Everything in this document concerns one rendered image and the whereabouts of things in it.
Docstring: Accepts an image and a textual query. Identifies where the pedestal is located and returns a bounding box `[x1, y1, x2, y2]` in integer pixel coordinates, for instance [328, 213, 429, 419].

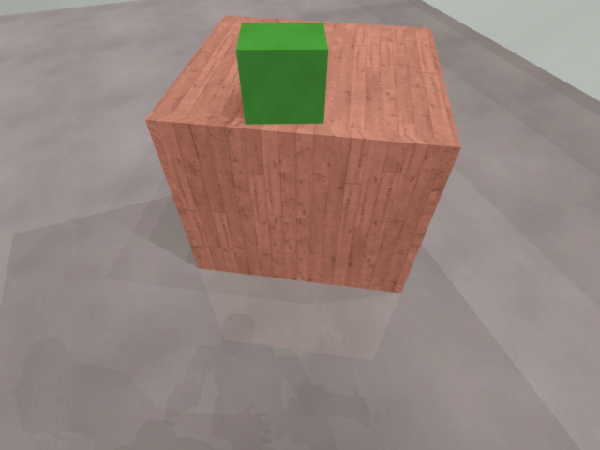
[145, 16, 461, 293]

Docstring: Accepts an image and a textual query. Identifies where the carton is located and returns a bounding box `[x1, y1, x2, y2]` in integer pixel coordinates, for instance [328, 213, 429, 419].
[236, 22, 328, 125]

